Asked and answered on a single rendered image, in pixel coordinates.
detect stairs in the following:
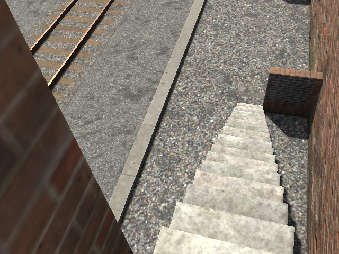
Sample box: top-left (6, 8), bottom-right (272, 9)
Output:
top-left (153, 102), bottom-right (295, 254)

